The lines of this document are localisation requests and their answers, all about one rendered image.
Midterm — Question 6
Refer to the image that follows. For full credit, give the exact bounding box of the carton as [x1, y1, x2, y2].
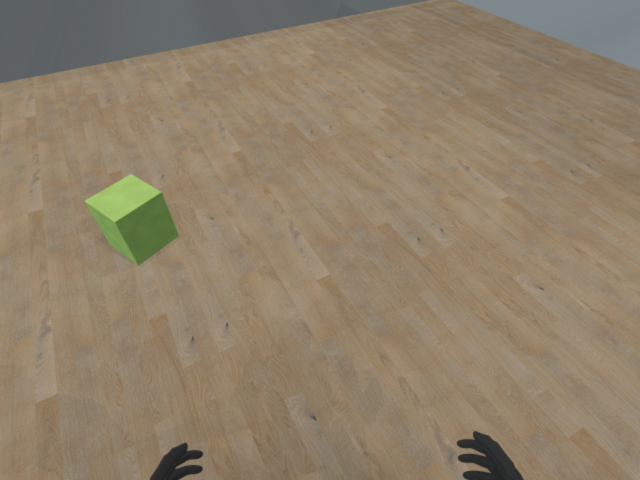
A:
[84, 174, 179, 266]

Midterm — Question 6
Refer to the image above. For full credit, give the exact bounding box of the robot left hand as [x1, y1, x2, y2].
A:
[150, 443, 203, 480]

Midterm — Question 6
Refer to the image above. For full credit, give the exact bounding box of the robot right hand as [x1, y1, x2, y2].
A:
[457, 431, 524, 480]

